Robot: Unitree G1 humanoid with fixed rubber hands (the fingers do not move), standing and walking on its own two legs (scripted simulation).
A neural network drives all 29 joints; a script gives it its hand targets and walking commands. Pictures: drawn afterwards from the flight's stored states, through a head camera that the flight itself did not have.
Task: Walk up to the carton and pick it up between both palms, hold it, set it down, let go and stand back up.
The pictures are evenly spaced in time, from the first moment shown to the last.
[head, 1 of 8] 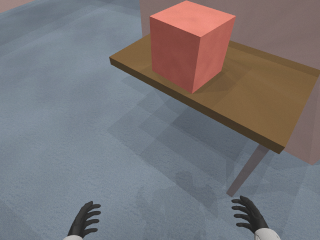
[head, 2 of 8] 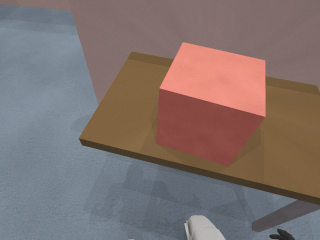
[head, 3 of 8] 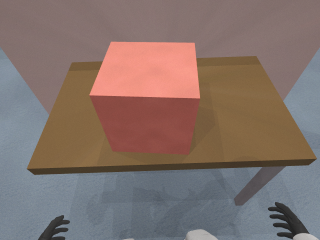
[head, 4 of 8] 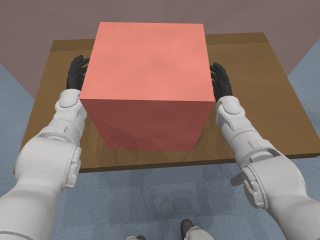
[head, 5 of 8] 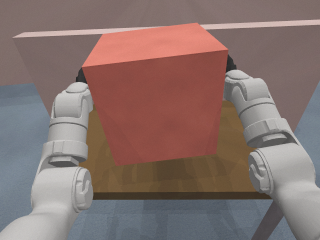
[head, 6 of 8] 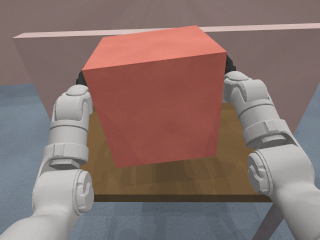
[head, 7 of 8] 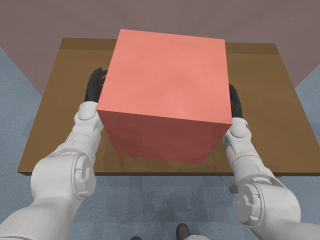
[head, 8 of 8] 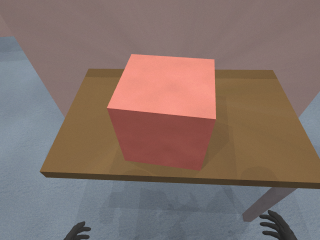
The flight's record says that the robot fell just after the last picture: no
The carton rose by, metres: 0.24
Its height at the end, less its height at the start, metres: +0.00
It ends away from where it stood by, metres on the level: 0.01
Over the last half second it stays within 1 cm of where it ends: yes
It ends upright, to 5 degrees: yes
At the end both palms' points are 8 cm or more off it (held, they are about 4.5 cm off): yes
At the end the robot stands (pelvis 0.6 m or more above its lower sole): yes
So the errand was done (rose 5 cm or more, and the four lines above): yes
